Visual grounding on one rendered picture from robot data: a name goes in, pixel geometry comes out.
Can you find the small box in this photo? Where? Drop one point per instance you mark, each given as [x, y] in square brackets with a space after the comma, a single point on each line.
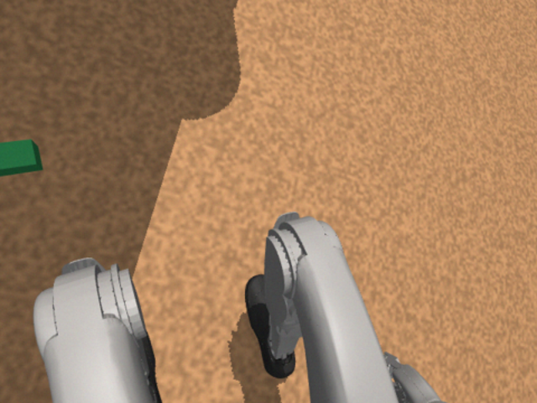
[18, 157]

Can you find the left robot foot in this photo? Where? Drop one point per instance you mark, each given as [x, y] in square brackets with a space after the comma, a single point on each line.
[151, 363]

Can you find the right robot foot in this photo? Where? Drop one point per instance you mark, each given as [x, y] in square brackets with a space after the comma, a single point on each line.
[259, 319]

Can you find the right robot hand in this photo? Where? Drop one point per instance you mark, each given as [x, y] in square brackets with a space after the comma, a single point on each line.
[409, 385]

